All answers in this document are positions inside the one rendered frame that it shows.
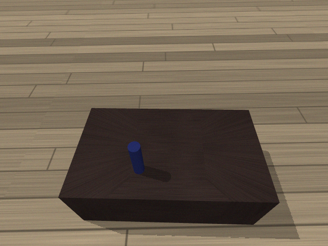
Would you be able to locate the can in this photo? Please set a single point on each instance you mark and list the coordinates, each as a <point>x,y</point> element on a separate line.
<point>136,157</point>

